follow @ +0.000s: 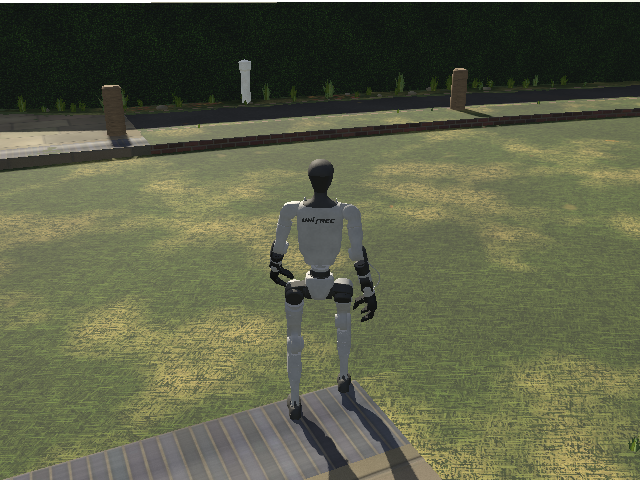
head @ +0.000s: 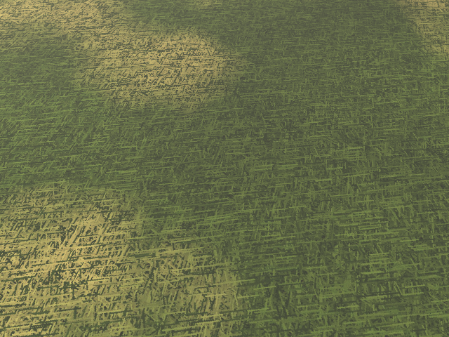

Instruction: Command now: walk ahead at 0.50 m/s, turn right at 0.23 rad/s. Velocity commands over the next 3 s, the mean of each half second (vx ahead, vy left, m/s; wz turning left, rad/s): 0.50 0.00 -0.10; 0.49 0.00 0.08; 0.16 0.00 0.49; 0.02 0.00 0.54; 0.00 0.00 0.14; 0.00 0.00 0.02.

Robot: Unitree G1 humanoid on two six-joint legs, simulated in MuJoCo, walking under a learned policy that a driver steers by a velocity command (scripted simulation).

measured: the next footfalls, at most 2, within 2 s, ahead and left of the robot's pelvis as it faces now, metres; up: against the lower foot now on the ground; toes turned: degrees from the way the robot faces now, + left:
right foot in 0.08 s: +0.11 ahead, -0.12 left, +0.00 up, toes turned -4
left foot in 0.46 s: +0.43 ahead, +0.10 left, -0.14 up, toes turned -1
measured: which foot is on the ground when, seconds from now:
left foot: down 0.00-0.08, up 0.10-0.44, down 0.46-0.94, up 0.96-1.00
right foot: up 0.00-0.06, down 0.08-0.48, up 0.50-0.90, down 0.92-1.00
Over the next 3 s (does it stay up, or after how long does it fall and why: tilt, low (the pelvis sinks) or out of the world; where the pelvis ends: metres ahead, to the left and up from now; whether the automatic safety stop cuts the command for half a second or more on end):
stays up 0.69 -0.02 -0.13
